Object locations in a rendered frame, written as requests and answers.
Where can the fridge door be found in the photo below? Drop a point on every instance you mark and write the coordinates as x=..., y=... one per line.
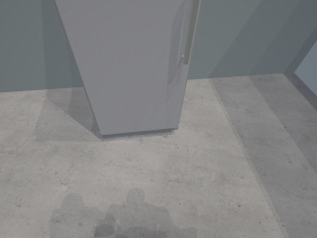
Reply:
x=129, y=55

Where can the handle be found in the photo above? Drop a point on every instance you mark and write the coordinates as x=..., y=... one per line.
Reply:
x=190, y=30

